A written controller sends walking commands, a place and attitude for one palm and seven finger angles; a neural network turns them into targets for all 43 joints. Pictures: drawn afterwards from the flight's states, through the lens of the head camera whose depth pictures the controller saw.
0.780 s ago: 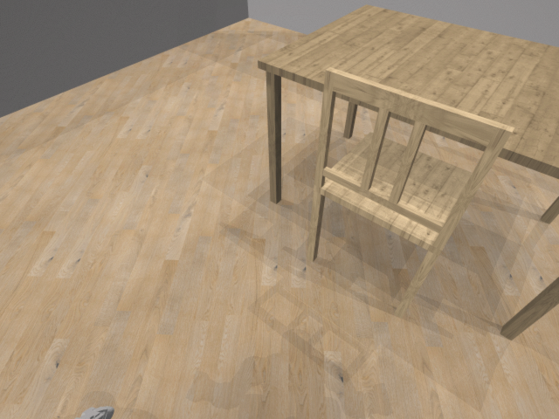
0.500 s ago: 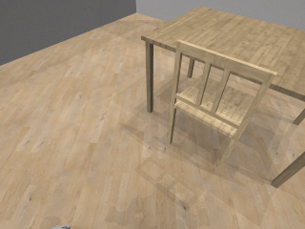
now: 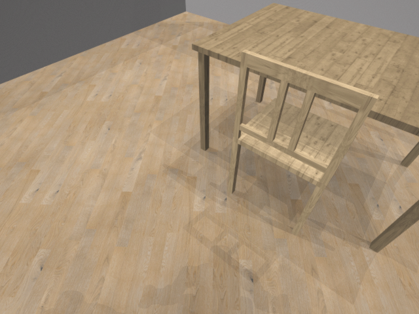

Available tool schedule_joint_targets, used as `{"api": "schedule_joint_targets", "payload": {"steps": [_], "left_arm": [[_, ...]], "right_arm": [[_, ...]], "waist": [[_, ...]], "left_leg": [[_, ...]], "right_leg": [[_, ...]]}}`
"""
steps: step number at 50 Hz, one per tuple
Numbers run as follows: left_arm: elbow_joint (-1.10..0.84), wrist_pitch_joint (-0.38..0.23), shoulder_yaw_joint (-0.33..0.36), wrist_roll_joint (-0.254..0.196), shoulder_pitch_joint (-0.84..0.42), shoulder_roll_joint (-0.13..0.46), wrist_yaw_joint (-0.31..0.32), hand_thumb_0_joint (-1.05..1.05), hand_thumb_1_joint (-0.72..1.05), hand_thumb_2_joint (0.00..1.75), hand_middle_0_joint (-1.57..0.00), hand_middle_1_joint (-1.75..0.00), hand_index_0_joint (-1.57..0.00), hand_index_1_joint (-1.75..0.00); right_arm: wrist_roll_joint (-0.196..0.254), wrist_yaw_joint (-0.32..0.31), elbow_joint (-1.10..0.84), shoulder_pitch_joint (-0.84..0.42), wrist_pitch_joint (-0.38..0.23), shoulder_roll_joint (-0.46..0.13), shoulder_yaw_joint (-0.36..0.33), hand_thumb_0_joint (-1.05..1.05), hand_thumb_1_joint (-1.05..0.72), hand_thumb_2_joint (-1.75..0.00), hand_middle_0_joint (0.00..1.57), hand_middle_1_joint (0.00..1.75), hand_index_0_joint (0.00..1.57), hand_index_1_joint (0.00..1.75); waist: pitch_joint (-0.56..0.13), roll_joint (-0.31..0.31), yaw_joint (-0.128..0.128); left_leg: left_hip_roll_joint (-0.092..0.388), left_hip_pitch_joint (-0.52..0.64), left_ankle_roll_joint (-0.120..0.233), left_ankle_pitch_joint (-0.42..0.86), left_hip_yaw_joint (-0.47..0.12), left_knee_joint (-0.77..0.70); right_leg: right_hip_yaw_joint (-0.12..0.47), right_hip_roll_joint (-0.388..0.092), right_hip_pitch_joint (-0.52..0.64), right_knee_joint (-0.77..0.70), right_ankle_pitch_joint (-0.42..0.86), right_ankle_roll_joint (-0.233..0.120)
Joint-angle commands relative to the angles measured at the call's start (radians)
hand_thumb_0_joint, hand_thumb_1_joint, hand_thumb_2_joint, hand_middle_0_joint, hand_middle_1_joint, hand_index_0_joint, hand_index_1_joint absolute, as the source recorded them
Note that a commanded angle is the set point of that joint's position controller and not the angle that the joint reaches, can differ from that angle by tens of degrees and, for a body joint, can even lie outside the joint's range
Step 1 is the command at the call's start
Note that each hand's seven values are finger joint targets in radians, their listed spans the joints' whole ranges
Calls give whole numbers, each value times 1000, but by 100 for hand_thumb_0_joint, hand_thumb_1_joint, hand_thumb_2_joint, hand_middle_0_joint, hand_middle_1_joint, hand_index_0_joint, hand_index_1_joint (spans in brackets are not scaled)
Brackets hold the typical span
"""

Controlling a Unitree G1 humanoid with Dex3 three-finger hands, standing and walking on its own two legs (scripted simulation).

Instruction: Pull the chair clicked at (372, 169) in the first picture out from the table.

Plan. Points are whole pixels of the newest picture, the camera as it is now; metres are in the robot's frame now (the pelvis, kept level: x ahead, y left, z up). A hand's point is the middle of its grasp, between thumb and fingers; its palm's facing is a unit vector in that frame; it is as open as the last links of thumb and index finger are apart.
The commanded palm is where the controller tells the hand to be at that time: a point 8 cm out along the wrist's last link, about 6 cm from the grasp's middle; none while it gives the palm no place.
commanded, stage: stand and wait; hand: left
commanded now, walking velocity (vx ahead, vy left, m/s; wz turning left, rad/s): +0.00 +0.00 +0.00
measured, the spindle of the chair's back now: (277, 112) +0.82 -0.21 -0.11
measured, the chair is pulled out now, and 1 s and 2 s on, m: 0.00 0.00 0.00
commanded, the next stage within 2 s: look at it before walking up in 0.04 s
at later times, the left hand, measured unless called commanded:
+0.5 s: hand out of the picture +0.08 +0.25 -0.15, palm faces -0.03 -0.94 -0.34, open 7.4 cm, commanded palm none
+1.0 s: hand out of the picture +0.08 +0.24 -0.16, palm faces -0.07 -0.95 -0.32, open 7.4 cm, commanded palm none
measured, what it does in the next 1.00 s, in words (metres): stands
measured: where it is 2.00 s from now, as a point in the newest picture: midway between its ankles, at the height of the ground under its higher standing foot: outside the picture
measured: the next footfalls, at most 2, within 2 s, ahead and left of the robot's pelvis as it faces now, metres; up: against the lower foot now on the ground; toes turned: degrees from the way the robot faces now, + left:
left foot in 1.66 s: +0.04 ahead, +0.13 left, +0.00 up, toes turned -26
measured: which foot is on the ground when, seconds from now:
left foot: down 0.00-1.00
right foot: down 0.00-1.00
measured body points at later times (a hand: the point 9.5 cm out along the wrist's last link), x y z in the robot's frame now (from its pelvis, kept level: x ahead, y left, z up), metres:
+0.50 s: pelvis +0.00 +0.00 +0.00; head +0.01 +0.00 +0.45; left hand +0.08 +0.30 -0.13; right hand +0.09 -0.29 -0.13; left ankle +0.00 +0.13 -0.74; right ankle +0.00 -0.11 -0.74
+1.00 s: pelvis +0.00 +0.00 +0.00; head +0.01 +0.00 +0.44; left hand +0.08 +0.28 -0.14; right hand +0.07 -0.28 -0.14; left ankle +0.00 +0.13 -0.74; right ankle +0.00 -0.11 -0.74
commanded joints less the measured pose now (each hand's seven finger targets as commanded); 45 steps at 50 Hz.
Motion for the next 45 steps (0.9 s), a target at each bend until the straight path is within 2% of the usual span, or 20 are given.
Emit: {"api": "schedule_joint_targets", "payload": {"steps": [1, 10, 19, 27, 37, 41, 44, 45], "left_arm": [[-68, -31, 47, 1, -50, 212, 11, 0, 90, 90, -20, -30, -20, -30], [-69, -32, 47, 1, -55, 206, 11, 0, 90, 90, -20, -30, -20, -30], [-66, -32, 47, 3, -55, 207, 11, 0, 90, 90, -20, -30, -20, -30], [-63, -36, 48, 2, -47, 207, 13, 0, 90, 90, -20, -30, -20, -30], [-57, -36, 46, 2, -44, 209, 13, 0, 90, 90, -20, -30, -20, -30], [-66, -31, 53, 3, -46, 213, 11, 0, 90, 90, -20, -30, -20, -30], [-73, 3, 41, 3, 13, 104, 16, 0, 90, 90, -20, -30, -20, -30], [-84, 11, 44, 4, 27, 103, 16, 0, 90, 90, -20, -30, -20, -30]], "right_arm": [[3, -17, -64, -56, -24, -202, -36, 0, -90, -90, 20, 30, 20, 30], [3, -18, -61, -66, -27, -203, -36, 0, -90, -90, 20, 30, 20, 30], [3, -17, -61, -69, -25, -202, -36, 0, -90, -90, 20, 30, 20, 30], [4, -18, -59, -71, -25, -201, -37, 0, -90, -90, 20, 30, 20, 30], [5, -19, -55, -71, -24, -203, -35, 0, -90, -90, 20, 30, 20, 30], [4, -23, -57, -62, -24, -206, -41, 0, -90, -90, 20, 30, 20, 30], [2, -29, -63, 7, -4, -84, -26, 0, -90, -90, 20, 30, 20, 30], [2, -32, -75, 17, 3, -80, -32, 0, -90, -90, 20, 30, 20, 30]], "waist": [[-53, -13, 5], [-57, -9, 6], [-52, -11, 4], [-70, -12, 4], [-67, -12, 4], [-57, -10, 3], [-54, -25, -3], [-45, -27, -1]], "left_leg": [[102, 1, 39, 100, -85, -67], [107, 16, 38, 133, -84, -78], [106, 24, 38, 123, -84, -85], [110, 44, 36, 168, -77, -77], [112, 51, 34, 163, -78, -88], [119, 63, 31, 173, -58, -68], [121, 47, 10, 161, -6, -10], [121, 37, 8, 143, 9, 13]], "right_leg": [[116, -123, 1, -91, 75, -27], [107, -122, 14, -86, 124, -24], [111, -124, 8, -103, 110, -23], [109, -127, 28, -97, 184, -25], [109, -128, 36, -108, 182, -23], [123, -120, 15, -96, 221, -28], [146, -116, -23, -35, 275, -17], [160, -114, -46, -21, 278, -19]]}}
